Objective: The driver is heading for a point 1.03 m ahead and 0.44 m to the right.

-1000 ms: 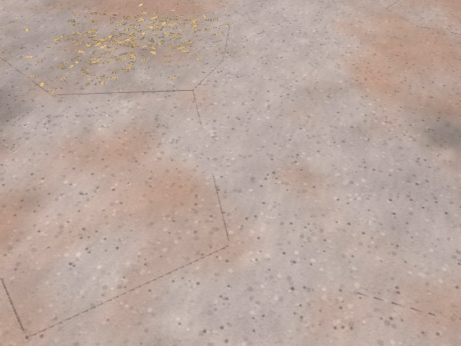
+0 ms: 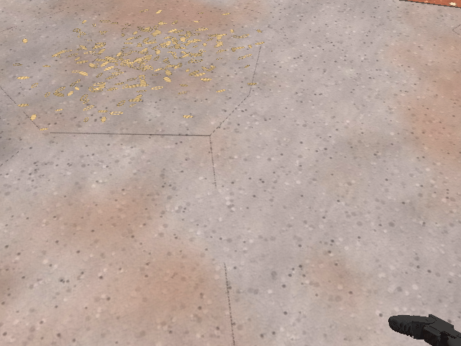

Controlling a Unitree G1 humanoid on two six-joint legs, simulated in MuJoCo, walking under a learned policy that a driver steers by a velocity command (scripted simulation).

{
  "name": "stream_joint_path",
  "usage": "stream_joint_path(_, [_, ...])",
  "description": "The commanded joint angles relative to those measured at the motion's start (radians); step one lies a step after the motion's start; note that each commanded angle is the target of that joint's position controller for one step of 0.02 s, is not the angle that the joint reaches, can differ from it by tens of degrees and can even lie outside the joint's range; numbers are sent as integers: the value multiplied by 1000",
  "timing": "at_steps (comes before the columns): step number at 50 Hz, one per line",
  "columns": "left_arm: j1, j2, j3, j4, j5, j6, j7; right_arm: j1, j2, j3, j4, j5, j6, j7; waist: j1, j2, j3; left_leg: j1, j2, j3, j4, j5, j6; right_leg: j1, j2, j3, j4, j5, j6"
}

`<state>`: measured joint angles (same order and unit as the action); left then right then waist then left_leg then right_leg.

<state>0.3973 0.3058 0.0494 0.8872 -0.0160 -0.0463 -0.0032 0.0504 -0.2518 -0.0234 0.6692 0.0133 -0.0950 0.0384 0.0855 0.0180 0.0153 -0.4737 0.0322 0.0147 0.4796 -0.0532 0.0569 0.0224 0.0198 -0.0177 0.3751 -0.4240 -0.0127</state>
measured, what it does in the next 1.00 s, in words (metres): walks ahead, turning right: right foot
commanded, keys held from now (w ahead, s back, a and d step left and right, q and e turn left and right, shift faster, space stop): w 0.02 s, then w+e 0.98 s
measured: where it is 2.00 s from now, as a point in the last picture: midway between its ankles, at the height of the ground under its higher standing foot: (401, 216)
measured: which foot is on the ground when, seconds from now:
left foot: down 0.00-0.52, up 0.54-1.00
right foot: down 0.00-0.02, up 0.04-0.50, down 0.52-1.00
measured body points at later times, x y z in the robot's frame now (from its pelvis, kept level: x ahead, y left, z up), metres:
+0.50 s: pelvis +0.27 -0.02 +0.00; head +0.30 -0.03 +0.45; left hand +0.51 +0.17 -0.09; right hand +0.24 -0.31 -0.13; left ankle +0.12 +0.12 -0.73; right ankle +0.39 -0.15 -0.71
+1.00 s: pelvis +0.55 -0.10 +0.00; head +0.57 -0.13 +0.45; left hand +0.72 +0.15 -0.10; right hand +0.65 -0.42 -0.07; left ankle +0.74 -0.06 -0.72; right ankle +0.39 -0.14 -0.73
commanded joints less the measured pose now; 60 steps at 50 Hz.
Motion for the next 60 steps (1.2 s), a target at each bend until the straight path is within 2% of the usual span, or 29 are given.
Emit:
stream_joint_path(1, [57, 24, -15, -101, 16, -27, 1, 397, -328, -110, 30, -25, -3, -18, -180, 173, -370, 858, 321, -491, -6, -92, 237, -555, -18, -14, 725, 327, -21])
stream_joint_path(2, [42, 49, -12, -84, 2, -48, -4, 426, -245, -90, 36, -16, 2, -17, -203, 220, -421, 901, 386, -732, -141, -193, 275, -721, 27, 123, 876, -146, -18])
stream_joint_path(3, [-39, 135, 13, -103, -29, -58, -9, 361, -189, -70, 32, -14, 4, -20, -204, 139, -259, 779, 355, -583, -160, -229, 220, -803, -29, 156, 941, -100, -31])
stream_joint_path(4, [-96, 131, 13, -118, -34, -58, -9, 291, -161, -60, 23, -13, 6, -22, -174, 84, -163, 637, 314, -439, -182, -184, 186, -793, -81, 126, 909, -10, -33])
stream_joint_path(5, [-125, 118, 14, -122, -21, -52, -7, 233, -129, -51, 24, -14, 3, -19, -146, 50, -85, 512, 269, -344, -227, -139, 167, -768, -112, 114, 843, 59, -25])
stream_joint_path(6, [-112, 109, 21, -116, -14, -37, -4, 195, -107, -45, 23, -19, -5, -18, -112, 74, -48, 423, 236, -269, -269, -101, 147, -711, -141, 122, 794, 115, -18])
stream_joint_path(8, [-67, 64, 16, -98, -14, -9, -2, 167, -108, -50, 38, -25, -22, -16, -78, 85, -27, 326, 215, -175, -325, -16, 147, -640, -144, 119, 780, 174, 3])
stream_joint_path(12, [-132, 45, 18, -130, -7, 4, 3, 181, -134, -61, 78, -33, -33, -28, -79, 50, 18, 330, 205, -25, -360, 128, 144, -717, -137, 145, 637, 335, 28])
stream_joint_path(16, [-260, 15, 6, -173, -1, -7, -22, 199, -162, -67, 100, -24, -24, -43, -125, 33, 48, 360, 187, 90, -378, 129, 112, -674, -123, 65, 382, 519, 15])
stream_joint_path(21, [-380, 17, 5, -253, -3, -6, -52, 265, -197, -83, 143, 0, 13, -52, -158, 20, 84, 554, 256, 131, -307, 217, 95, -743, -112, 16, 258, 425, -32])
stream_joint_path(24, [-330, 55, 26, -273, -4, 1, -62, 240, -235, -95, 137, 6, 38, -63, -102, 62, 16, 607, 259, 171, -133, 631, 62, -608, -35, -66, 251, 271, -86])
stream_joint_path(26, [-77, 138, 77, -217, -9, 7, -49, 216, -236, -92, 126, 8, 54, -71, 40, 47, -126, 499, 202, 212, 226, 729, 15, -246, 50, -89, 182, 288, -150])
stream_joint_path(27, [64, 230, 109, -190, -11, 18, -26, 245, -185, -71, 104, -17, 44, -72, 81, -94, -222, 236, 148, 214, 546, 348, -31, 62, -94, 156, 166, 311, -214])
stream_joint_path(28, [14, 305, 111, -208, -13, 7, -25, 333, -52, -30, 54, -37, 11, -53, -50, -293, -319, -184, -76, 63, 855, -542, -84, 344, -317, 738, 40, 116, -403])
stream_joint_path(29, [39, 216, 88, -227, -8, -5, -30, 214, -145, -43, 46, 2, -27, -37, 36, -164, -365, -294, -50, -120, 929, -540, -62, 371, -343, 828, -70, 50, -394])
stream_joint_path(30, [1, 171, 75, -222, -2, -16, -31, 136, -176, -52, 16, 31, -46, -30, 33, -120, -223, -357, -7, -111, 895, -438, -40, 268, -317, 681, -84, 125, -349])
stream_joint_path(31, [-61, 148, 67, -230, -6, -20, -30, 125, -167, -48, 19, 17, -54, -36, -13, -30, -140, -316, 38, -105, 807, -351, -33, 118, -272, 560, -81, 233, -313])
stream_joint_path(32, [-124, 119, 58, -244, -2, -20, -28, 124, -172, -55, 26, -10, -53, -43, -52, -13, -90, -251, 66, -101, 724, -302, -42, -10, -233, 473, -93, 340, -291])
stream_joint_path(33, [-157, 100, 50, -263, 10, -20, -23, 145, -177, -61, 28, -18, -42, -42, -84, -37, -80, -186, 84, -109, 690, -267, -50, -87, -209, 431, -116, 410, -287])
stream_joint_path(36, [-155, 118, 55, -263, 5, -25, -9, 155, -144, -57, 21, -30, -10, -44, -106, -46, -57, -143, 80, -81, 578, -212, -99, -201, -174, 348, -151, 545, -296])
stream_joint_path(42, [-70, 147, 63, -228, -6, -9, 20, -59, -93, -34, -40, -22, -12, -35, -26, -91, -14, -80, 0, -59, 152, 123, -133, -268, -91, 271, -129, 435, -214])
stream_joint_path(47, [-20, 138, 63, -201, -13, 6, 27, -118, -136, -48, -68, -7, -33, -13, -15, -113, -11, -39, -32, -101, 9, 83, -97, -149, -144, 406, -25, 361, -191])
stream_joint_path(50, [-59, 124, 61, -211, -8, 15, 27, 23, -174, -73, -36, -8, -47, -18, -98, -149, -54, 151, -41, -75, -54, 5, -38, -135, -126, 440, 104, 465, -153])
stream_joint_path(51, [-70, 78, 43, -224, -1, 12, 22, 143, -209, -87, -21, -24, -52, -25, -156, -113, -162, 375, 43, -136, -37, 4, 14, -203, -73, 391, 288, 457, -121])
stream_joint_path(52, [14, 17, 25, -247, -4, 6, 21, 282, -289, -108, -9, -44, -48, -33, -163, 76, -326, 749, 266, -443, -37, -94, 135, -480, 51, 263, 619, 209, -48])
stream_joint_path(53, [82, 36, 16, -259, -20, 0, 22, 327, -273, -108, 22, -23, -35, -23, -140, 321, -381, 867, 401, -805, -141, -339, 223, -723, 71, 208, 844, -178, -19])
stream_joint_path(54, [30, 131, 38, -241, -27, 2, 21, 276, -185, -85, 2, -8, -27, -25, -157, 182, -239, 755, 376, -737, -178, -483, 186, -805, 2, 226, 934, -112, -8])
stream_joint_path(56, [-109, 140, 47, -269, -8, 10, 18, 190, -133, -66, -2, -19, -10, -32, -146, 55, -50, 499, 288, -463, -215, -317, 129, -786, -63, 163, 908, 29, 2])
stream_joint_path(60, [-114, 64, 40, -282, -13, 28, 5, 155, -119, -63, 28, -19, -21, -33, -99, 96, 8, 330, 218, -218, -308, -102, 126, -704, -127, 125, 796, 119, 9])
